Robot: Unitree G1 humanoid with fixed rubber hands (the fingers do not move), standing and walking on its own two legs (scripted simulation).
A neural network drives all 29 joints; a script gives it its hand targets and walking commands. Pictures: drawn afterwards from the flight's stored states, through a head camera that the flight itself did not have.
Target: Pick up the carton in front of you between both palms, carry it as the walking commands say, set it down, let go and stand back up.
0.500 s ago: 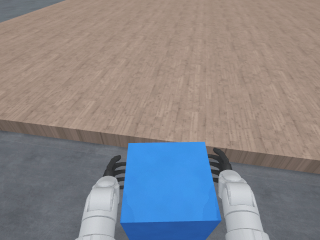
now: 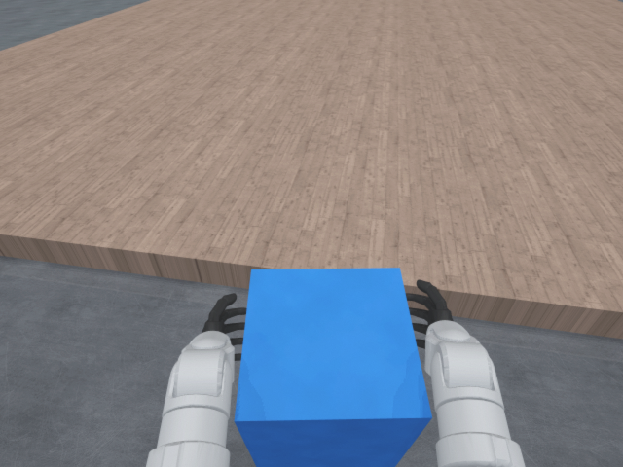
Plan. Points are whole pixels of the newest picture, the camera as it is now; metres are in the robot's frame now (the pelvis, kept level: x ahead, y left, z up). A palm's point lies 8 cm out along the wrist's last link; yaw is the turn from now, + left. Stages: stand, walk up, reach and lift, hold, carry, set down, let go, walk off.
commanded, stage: hold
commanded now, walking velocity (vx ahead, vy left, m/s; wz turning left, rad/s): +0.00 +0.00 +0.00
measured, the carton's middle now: (326, 373) +0.29 +0.00 -0.04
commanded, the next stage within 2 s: carry in 0.76 s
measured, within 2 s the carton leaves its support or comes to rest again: neither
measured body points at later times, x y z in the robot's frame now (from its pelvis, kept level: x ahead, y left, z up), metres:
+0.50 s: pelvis +0.01 +0.00 +0.00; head -0.04 +0.00 +0.45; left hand +0.30 +0.15 +0.03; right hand +0.32 -0.16 +0.05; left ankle +0.03 +0.13 -0.74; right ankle +0.02 -0.13 -0.74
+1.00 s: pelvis +0.03 -0.02 -0.01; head +0.00 -0.03 +0.44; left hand +0.32 +0.13 +0.06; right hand +0.33 -0.17 +0.06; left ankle +0.03 +0.13 -0.74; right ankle +0.02 -0.13 -0.74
